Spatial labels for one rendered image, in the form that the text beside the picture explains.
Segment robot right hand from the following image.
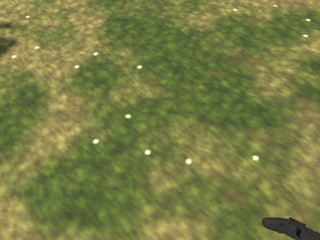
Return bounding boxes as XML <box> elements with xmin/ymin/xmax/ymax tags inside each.
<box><xmin>262</xmin><ymin>217</ymin><xmax>320</xmax><ymax>240</ymax></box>

